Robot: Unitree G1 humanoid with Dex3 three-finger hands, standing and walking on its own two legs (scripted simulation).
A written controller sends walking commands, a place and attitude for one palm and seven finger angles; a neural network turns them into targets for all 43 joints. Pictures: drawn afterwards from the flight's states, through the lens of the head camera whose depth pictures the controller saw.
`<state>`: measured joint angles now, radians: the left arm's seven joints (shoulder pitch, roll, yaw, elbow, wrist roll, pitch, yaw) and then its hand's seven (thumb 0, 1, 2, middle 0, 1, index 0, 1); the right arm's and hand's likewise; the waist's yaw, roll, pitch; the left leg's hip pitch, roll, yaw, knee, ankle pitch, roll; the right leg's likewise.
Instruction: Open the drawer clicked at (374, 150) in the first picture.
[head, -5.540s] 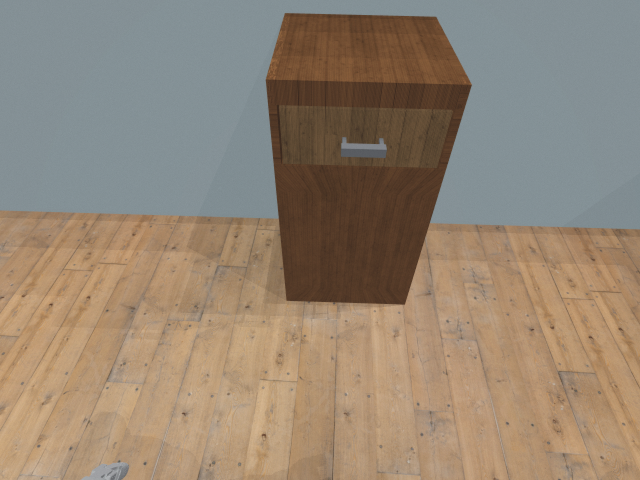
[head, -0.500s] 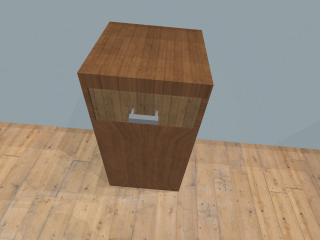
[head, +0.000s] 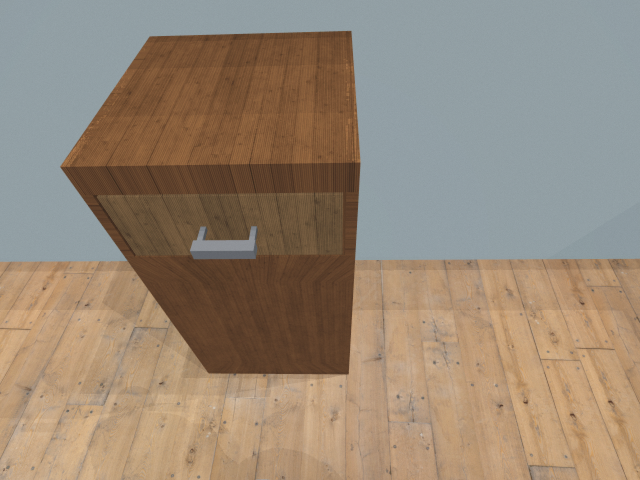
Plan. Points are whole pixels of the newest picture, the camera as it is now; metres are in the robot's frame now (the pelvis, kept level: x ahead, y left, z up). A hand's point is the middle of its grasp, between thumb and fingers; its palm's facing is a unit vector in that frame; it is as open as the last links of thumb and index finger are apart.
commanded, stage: come to a stop and stand still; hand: left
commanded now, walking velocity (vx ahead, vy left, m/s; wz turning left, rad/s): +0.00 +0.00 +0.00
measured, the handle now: (226, 240) +0.49 +0.19 -0.04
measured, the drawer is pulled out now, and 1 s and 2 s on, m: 0.00 0.00 0.00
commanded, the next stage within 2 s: look again from close up in 0.92 s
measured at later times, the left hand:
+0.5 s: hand out of the picture +0.00 +0.16 -0.17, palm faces +0.03 -0.98 -0.21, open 7.3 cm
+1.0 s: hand out of the picture +0.00 +0.16 -0.16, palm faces +0.02 -0.99 -0.17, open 7.3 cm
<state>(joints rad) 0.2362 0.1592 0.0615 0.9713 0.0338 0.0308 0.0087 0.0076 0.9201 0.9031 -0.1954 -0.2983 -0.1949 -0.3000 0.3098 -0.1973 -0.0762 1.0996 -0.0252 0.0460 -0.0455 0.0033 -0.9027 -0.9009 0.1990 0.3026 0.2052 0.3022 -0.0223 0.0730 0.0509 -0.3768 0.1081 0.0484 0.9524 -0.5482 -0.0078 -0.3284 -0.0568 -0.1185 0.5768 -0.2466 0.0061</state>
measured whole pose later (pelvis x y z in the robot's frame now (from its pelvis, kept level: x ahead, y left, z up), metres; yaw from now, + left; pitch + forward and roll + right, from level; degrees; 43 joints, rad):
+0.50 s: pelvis +0.00 -0.01 +0.01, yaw -1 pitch -1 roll -1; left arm 0.32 0.14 -0.01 1.06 0.02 0.01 0.06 0.00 0.92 0.90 -0.20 -0.30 -0.20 -0.30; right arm 0.18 -0.19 -0.01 1.01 -0.01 0.02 -0.01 0.00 -0.94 -0.90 0.20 0.30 0.20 0.30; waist 0.02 0.02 0.05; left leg -0.22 -0.02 0.15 0.50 -0.27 0.08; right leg -0.26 -0.04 -0.11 0.49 -0.21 0.00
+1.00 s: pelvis +0.00 +0.00 +0.01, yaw +0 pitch -2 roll +0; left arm 0.33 0.14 -0.02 1.05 0.01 0.00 0.04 0.01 0.92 0.90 -0.20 -0.30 -0.20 -0.30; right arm 0.34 -0.15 0.04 1.08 -0.02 0.00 0.00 0.00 -0.91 -0.90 0.20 0.30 0.20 0.30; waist 0.00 -0.01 0.01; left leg -0.18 -0.06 0.15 0.42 -0.23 0.11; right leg -0.23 -0.07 -0.11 0.45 -0.19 0.01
